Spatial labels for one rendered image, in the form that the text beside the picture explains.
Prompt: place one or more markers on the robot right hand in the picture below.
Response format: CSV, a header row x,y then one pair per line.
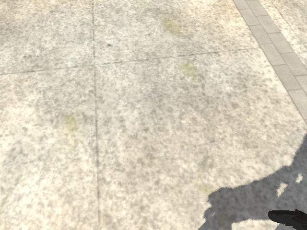
x,y
295,218

